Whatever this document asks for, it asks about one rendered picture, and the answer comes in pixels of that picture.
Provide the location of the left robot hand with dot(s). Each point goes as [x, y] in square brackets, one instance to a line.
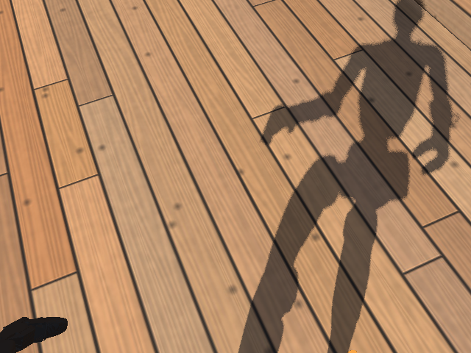
[21, 333]

